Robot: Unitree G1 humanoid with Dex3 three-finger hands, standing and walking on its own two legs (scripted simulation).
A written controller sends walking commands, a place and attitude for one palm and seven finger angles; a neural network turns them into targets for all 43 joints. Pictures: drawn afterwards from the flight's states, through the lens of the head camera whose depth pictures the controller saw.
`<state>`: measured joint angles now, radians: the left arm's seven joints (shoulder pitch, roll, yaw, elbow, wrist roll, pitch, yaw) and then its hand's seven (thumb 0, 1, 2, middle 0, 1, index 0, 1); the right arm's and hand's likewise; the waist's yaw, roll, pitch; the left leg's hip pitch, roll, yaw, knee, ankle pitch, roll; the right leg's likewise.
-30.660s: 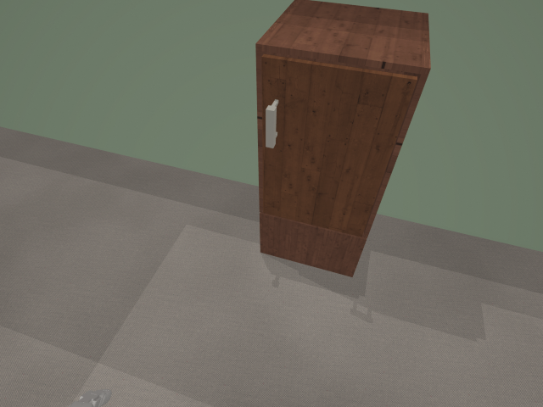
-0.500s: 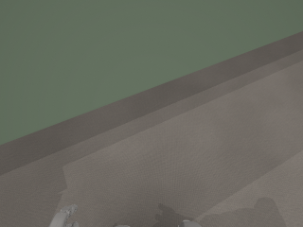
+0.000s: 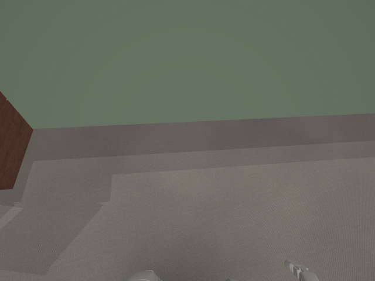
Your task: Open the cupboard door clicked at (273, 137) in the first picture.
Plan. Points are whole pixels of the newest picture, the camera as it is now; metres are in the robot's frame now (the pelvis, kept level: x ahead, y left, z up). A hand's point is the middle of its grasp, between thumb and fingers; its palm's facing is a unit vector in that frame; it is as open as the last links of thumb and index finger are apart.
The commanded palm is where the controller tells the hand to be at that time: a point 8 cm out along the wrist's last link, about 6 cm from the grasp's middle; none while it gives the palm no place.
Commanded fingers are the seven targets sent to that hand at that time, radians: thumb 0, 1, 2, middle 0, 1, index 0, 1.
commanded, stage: turn to face it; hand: left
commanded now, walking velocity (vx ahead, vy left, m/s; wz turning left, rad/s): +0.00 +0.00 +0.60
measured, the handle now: out of the picture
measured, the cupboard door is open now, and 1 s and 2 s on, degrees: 52 52 52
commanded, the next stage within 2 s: take the last steps up to it in 1.62 s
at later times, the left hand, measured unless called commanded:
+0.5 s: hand out of the picture +0.09 +0.16 -0.12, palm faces +0.25 -0.92 -0.29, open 7.4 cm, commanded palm none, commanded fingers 0.00 0.90 0.90 -0.20 -0.30 -0.20 -0.30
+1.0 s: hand out of the picture -0.05 +0.18 -0.17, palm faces +0.59 -0.77 -0.23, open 7.4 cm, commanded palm none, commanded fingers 0.00 0.90 0.90 -0.20 -0.30 -0.20 -0.30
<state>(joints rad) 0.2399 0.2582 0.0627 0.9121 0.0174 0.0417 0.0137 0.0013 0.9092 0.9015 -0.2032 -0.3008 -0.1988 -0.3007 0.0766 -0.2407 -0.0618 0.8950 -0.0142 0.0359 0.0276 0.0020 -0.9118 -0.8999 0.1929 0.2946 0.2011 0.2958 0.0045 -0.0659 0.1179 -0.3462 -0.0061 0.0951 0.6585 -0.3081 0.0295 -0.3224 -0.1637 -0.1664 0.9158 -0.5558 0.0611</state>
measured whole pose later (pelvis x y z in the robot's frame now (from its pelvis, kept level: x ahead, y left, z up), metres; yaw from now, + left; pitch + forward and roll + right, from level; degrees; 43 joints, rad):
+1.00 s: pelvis +0.03 -0.03 +0.01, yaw +35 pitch +1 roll -1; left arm 0.21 0.27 0.08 0.93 0.02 0.07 0.01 0.01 0.91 0.90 -0.20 -0.30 -0.19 -0.30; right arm 0.10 -0.22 -0.04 0.89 -0.02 0.03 0.00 0.00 -0.91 -0.90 0.20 0.29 0.20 0.30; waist 0.02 -0.05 0.09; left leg -0.31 -0.02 0.05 0.58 -0.29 0.07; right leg -0.48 -0.11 -0.04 1.16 -0.45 0.08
